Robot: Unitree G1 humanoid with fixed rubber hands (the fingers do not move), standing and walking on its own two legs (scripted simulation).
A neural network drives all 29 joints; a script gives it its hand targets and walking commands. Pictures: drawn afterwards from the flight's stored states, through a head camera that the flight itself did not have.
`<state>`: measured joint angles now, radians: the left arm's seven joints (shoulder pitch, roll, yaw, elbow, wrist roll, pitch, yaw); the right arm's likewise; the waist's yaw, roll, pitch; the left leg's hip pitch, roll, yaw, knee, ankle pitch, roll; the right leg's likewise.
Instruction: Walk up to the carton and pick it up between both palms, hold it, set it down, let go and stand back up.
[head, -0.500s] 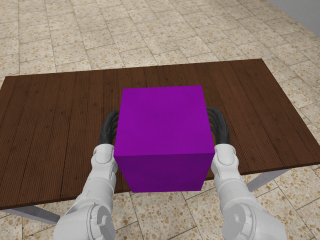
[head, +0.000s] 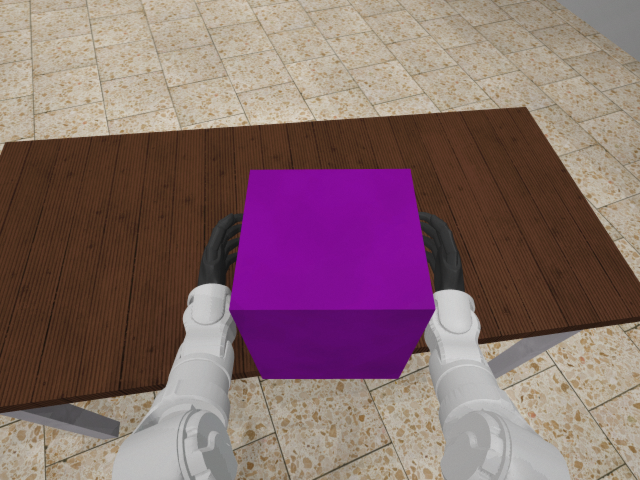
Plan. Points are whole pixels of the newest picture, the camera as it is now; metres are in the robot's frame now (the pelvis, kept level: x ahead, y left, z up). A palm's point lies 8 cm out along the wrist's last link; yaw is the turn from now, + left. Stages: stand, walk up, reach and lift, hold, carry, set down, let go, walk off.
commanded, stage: set down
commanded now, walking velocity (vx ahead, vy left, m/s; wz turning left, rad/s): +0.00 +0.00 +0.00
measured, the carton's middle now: (330, 282) +0.39 +0.02 -0.04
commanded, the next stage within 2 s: none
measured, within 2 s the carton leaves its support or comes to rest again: neither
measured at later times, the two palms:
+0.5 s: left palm (222, 273) +0.38 +0.17 -0.01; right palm (446, 284) +0.37 -0.13 +0.00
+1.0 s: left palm (209, 266) +0.40 +0.19 -0.03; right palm (440, 271) +0.41 -0.14 -0.03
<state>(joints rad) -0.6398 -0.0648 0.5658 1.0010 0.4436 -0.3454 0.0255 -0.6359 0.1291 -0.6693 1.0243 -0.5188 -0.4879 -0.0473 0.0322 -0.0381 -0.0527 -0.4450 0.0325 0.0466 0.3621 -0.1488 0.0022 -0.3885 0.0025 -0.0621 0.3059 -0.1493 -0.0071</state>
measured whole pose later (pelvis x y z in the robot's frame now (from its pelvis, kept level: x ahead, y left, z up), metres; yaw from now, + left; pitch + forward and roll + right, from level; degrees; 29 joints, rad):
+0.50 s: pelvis +0.00 +0.00 +0.00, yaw -1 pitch +16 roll -1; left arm -0.68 -0.05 0.58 1.04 0.44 -0.42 0.04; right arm -0.64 0.13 -0.68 1.01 -0.51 -0.52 -0.03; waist 0.02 -0.04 -0.06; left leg -0.52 0.04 0.06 0.40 -0.15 0.01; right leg -0.47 0.00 -0.05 0.35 -0.16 -0.01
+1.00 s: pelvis -0.01 +0.01 -0.04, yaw -2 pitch +24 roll -3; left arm -0.91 0.14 0.16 1.53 -0.06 -0.51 0.10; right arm -0.90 -0.13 -0.05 1.52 0.15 -0.52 -0.09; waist 0.06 0.01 -0.24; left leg -0.89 0.06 0.04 0.79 -0.33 0.01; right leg -0.83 0.02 -0.05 0.72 -0.31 0.00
